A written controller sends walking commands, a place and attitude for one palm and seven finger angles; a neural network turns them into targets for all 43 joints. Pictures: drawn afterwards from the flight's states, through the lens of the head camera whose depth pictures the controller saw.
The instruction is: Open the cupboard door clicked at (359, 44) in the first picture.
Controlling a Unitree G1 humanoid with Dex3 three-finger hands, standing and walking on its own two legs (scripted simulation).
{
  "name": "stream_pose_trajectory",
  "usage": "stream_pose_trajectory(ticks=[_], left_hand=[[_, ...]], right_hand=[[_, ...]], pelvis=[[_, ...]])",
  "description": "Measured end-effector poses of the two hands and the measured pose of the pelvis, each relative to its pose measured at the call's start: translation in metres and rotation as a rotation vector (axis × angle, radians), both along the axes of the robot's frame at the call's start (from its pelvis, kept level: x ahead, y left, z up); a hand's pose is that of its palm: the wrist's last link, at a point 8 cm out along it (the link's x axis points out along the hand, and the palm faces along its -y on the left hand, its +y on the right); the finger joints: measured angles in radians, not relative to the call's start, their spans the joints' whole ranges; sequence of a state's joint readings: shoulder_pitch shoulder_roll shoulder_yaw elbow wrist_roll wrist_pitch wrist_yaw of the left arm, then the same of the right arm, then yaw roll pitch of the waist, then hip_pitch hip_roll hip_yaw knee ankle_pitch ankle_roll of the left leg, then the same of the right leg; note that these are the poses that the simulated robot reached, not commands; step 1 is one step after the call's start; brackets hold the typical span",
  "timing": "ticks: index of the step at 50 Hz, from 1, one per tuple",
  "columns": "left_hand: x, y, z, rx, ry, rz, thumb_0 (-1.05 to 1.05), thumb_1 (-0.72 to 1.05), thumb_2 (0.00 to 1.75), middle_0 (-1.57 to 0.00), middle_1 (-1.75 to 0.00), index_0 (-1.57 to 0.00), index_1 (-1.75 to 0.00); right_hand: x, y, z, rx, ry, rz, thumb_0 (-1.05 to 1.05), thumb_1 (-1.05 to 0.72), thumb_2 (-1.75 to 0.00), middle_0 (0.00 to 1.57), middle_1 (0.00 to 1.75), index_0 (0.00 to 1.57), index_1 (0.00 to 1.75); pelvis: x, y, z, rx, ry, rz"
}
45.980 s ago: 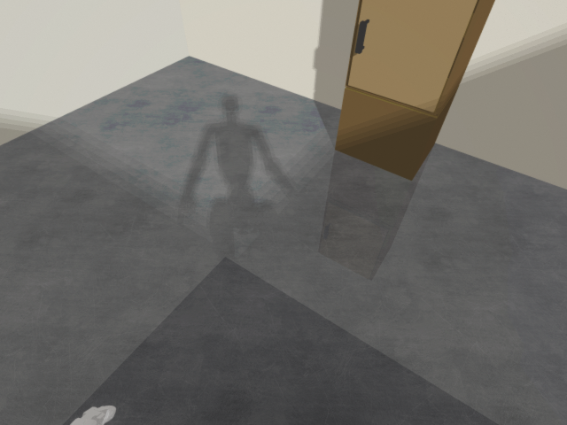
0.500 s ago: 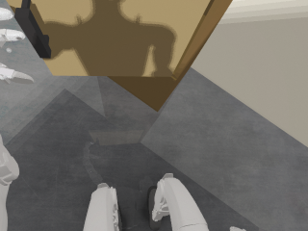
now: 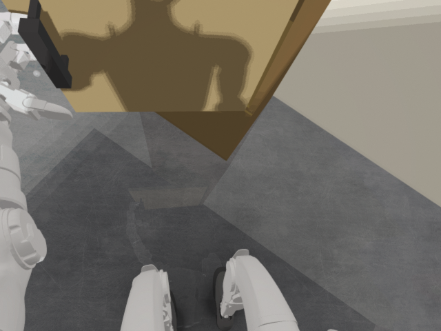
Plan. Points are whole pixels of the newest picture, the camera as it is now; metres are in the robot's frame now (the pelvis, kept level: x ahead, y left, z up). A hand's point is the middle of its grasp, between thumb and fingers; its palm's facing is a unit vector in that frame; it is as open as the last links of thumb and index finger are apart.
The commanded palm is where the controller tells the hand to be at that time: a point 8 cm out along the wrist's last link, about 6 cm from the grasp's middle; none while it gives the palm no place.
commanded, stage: slide the fingers in behind the handle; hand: left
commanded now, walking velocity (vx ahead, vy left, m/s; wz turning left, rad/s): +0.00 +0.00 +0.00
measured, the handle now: (50, 47) +0.58 +0.24 +0.03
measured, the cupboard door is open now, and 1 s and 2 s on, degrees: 40 40 42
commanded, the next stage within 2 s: close the thumb around the handle in 0.86 s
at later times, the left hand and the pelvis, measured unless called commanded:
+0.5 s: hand (64, 75) +0.52 +0.21 +0.03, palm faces +0.03 -1.00 -0.03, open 14.0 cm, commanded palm +0.50 +0.24 +0.04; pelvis +0.01 -0.01 +0.01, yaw +1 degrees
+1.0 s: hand (59, 78) +0.52 +0.22 +0.03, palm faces +0.02 -1.00 -0.03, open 14.0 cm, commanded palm +0.50 +0.24 +0.04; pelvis +0.00 -0.01 +0.00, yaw +1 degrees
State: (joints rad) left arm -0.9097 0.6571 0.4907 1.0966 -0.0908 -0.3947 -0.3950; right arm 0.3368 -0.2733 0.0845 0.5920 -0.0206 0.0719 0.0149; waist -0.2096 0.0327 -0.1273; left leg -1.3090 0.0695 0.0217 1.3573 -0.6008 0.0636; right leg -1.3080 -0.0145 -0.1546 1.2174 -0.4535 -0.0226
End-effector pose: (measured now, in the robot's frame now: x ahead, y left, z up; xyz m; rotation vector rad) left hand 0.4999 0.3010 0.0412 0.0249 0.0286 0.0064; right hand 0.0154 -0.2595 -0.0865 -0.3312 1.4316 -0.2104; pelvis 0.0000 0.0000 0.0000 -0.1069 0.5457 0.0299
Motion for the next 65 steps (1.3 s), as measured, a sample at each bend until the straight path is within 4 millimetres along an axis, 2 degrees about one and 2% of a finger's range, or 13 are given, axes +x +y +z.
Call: stream_pose_trajectory(ticks=[8,15,22,32,43,51,57,65], left_hand=[[0.0,-0.011,-0.009,-0.003,0.051,0.006,-0.02,-0.5,0.3,-0.3,-1.2,-0.3,-1.2],[0.005,-0.025,-0.002,0.003,-0.006,0.001,-0.02,-0.5,0.3,-0.3,-1.2,-0.3,-1.19],[0.003,-0.034,-0.006,0.002,0.034,0.007,-0.02,-0.5,0.3,-0.3,-1.2,-0.3,-1.19],[-0.004,-0.035,-0.002,0.013,0.015,0.036,-0.02,-0.5,0.3,-0.3,-1.2,-0.27,-1.19],[-0.002,-0.032,-0.004,0.002,0.012,0.016,-0.02,-0.5,0.3,-0.3,-1.2,-0.29,-1.2],[-0.004,-0.029,-0.006,0.004,0.016,0.013,-0.02,-0.49,0.3,-0.3,-1.2,-0.3,-1.2],[-0.003,-0.03,-0.004,-0.005,0.009,0.013,-0.02,-0.36,0.36,-0.31,-1.21,-0.31,-1.21],[-0.001,-0.032,-0.003,0.0,0.011,0.01,-0.01,0.0,0.51,-0.34,-1.25,-0.33,-1.25]], right_hand=[[0.007,0.002,0.002,0.009,-0.017,0.004,0.0,-0.9,-0.9,0.2,0.3,0.2,0.3],[0.01,0.0,0.0,0.013,-0.01,0.004,0.0,-0.9,-0.9,0.2,0.3,0.2,0.3],[0.012,-0.001,0.0,0.03,-0.02,-0.01,0.0,-0.9,-0.9,0.2,0.3,0.2,0.3],[0.015,-0.006,-0.001,0.039,-0.021,0.0,0.0,-0.9,-0.9,0.2,0.3,0.2,0.3],[0.018,-0.015,-0.001,0.01,-0.038,0.01,0.0,-0.9,-0.9,0.2,0.3,0.2,0.3],[0.016,-0.013,-0.003,0.012,-0.036,0.012,0.0,-0.9,-0.9,0.2,0.3,0.2,0.3],[0.013,-0.008,-0.004,0.015,-0.034,0.01,0.0,-0.9,-0.9,0.2,0.3,0.2,0.3],[0.008,-0.003,-0.004,0.023,-0.028,0.002,0.0,-0.9,-0.9,0.2,0.3,0.2,0.3]], pelvis=[[0.004,0.0,0.004,0.005,-0.007,0.002],[0.006,-0.001,0.004,0.008,-0.004,0.003],[0.008,-0.004,0.007,0.017,-0.011,-0.003],[0.009,-0.009,0.008,0.026,-0.02,-0.001],[0.006,-0.012,0.004,0.024,-0.018,0.0],[0.004,-0.009,0.003,0.022,-0.016,-0.001],[0.003,-0.007,0.003,0.02,-0.015,0.0],[0.002,-0.004,0.003,0.017,-0.016,0.0]])
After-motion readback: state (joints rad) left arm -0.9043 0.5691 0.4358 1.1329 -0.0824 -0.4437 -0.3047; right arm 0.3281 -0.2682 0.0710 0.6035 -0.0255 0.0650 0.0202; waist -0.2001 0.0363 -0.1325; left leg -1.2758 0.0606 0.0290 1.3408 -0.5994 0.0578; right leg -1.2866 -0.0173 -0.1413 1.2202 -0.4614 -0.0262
